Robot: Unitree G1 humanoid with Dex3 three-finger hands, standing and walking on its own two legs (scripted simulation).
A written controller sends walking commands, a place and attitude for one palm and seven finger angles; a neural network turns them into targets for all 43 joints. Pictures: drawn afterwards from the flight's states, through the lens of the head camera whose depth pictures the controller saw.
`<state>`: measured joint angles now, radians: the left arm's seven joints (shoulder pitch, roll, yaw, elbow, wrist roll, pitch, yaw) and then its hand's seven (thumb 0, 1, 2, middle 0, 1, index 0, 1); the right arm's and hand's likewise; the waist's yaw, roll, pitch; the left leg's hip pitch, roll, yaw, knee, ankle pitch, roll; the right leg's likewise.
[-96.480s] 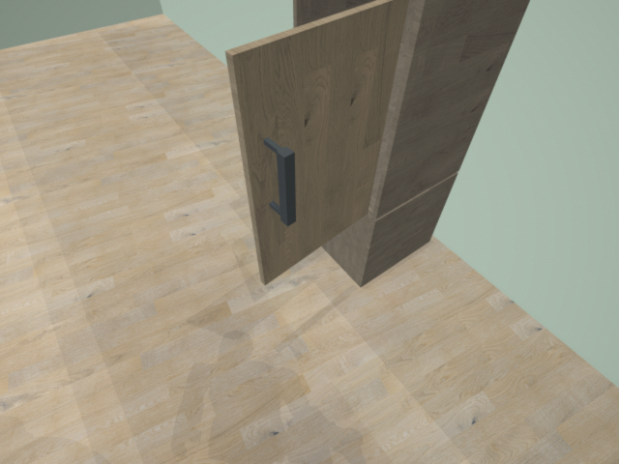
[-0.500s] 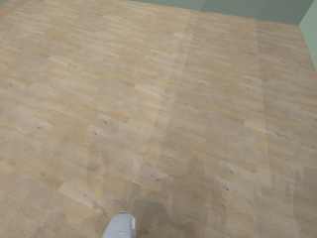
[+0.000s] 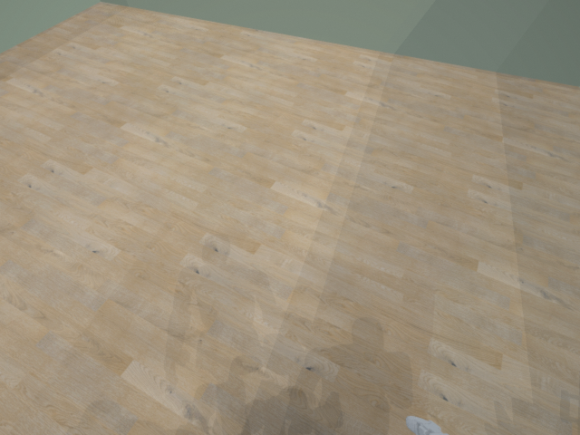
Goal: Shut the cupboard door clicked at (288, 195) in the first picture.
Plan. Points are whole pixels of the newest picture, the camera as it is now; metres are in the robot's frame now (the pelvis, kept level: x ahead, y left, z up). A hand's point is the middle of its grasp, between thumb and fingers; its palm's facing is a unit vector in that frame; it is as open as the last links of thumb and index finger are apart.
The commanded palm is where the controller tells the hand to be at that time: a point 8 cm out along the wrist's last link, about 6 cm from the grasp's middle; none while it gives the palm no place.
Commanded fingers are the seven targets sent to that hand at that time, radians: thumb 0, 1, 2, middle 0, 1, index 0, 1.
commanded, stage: turn to face it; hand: left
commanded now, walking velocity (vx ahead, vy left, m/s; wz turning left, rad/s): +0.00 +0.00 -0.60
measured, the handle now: out of the picture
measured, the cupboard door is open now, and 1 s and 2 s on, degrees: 6 6 6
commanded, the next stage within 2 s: none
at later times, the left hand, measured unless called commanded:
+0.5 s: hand out of the picture +0.14 +0.17 -0.17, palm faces -0.24 -0.94 -0.24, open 7.4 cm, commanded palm none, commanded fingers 0.00 0.90 0.90 -0.20 -0.30 -0.20 -0.30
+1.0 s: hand (251, 387) +0.22 +0.09 -0.15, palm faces -0.55 -0.78 -0.29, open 7.3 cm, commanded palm none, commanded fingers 0.00 0.90 0.90 -0.20 -0.30 -0.20 -0.30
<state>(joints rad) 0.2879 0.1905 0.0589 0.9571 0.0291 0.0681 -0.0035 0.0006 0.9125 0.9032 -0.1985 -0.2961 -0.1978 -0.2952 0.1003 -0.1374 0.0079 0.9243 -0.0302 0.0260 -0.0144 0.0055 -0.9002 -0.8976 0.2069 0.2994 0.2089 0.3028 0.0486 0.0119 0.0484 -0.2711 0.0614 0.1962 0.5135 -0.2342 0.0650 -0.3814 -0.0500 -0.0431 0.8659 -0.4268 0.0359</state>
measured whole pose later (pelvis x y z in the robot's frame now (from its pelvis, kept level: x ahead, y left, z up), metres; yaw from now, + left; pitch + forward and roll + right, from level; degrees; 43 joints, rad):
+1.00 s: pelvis +0.01 -0.02 -0.01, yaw -36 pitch +1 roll +0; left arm 0.16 0.21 0.06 0.86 0.02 0.04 -0.01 0.00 0.91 0.90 -0.20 -0.30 -0.20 -0.30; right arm 0.19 -0.27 -0.06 0.92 -0.02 0.07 -0.03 0.01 -0.90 -0.90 0.21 0.30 0.21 0.30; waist -0.01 0.06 0.11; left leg -0.44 0.11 0.07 1.06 -0.51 -0.07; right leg -0.29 0.01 -0.03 0.60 -0.33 -0.04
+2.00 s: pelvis +0.03 -0.05 +0.00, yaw -70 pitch +2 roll +1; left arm 0.21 0.22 0.05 0.88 0.03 0.04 -0.01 0.00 0.91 0.90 -0.20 -0.30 -0.20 -0.30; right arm 0.14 -0.25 -0.05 0.87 -0.01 0.06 -0.02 0.01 -0.91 -0.90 0.20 0.30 0.20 0.30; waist 0.01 -0.02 0.07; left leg -0.45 0.05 0.02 0.85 -0.41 -0.09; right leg -0.26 0.05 0.10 0.50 -0.26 -0.03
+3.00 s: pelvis +0.04 -0.08 +0.00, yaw -97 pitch +1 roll -1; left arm 0.22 0.24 0.07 0.97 0.03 0.07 -0.02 0.00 0.91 0.90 -0.20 -0.30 -0.20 -0.30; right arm 0.25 -0.16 0.00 0.94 -0.04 0.00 -0.03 0.01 -0.90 -0.90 0.21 0.30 0.21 0.30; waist 0.00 -0.05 0.03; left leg -0.25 0.06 0.10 0.50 -0.27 0.01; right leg -0.42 0.03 0.01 1.01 -0.44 0.00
